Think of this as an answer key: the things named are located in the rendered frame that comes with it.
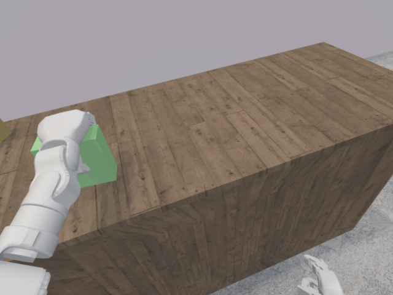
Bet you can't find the sponge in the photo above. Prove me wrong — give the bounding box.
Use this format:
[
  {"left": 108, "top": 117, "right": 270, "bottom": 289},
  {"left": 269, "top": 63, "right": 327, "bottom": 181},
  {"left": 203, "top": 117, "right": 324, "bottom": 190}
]
[{"left": 30, "top": 125, "right": 117, "bottom": 188}]

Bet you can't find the left robot upper arm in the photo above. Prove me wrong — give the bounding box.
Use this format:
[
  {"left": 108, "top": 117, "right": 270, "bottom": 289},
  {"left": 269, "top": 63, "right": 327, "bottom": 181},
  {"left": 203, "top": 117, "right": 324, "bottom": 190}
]
[{"left": 0, "top": 261, "right": 51, "bottom": 295}]

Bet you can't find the robot left forearm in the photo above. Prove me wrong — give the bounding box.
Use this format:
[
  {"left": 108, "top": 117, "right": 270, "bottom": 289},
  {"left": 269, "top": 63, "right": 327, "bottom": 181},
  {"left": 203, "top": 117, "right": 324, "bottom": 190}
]
[{"left": 0, "top": 136, "right": 80, "bottom": 263}]

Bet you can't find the left robot hand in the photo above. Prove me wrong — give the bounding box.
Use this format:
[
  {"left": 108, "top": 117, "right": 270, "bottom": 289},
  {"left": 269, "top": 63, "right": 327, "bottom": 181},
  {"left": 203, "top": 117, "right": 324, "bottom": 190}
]
[{"left": 37, "top": 109, "right": 96, "bottom": 175}]

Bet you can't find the table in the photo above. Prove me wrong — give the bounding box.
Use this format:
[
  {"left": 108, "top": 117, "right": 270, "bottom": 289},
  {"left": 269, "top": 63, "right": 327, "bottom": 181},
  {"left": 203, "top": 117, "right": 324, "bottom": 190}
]
[{"left": 0, "top": 42, "right": 393, "bottom": 295}]

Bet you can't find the right robot hand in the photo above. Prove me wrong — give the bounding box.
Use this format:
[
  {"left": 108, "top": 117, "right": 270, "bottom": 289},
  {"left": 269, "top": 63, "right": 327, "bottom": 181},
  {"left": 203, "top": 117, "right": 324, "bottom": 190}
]
[{"left": 297, "top": 254, "right": 344, "bottom": 295}]

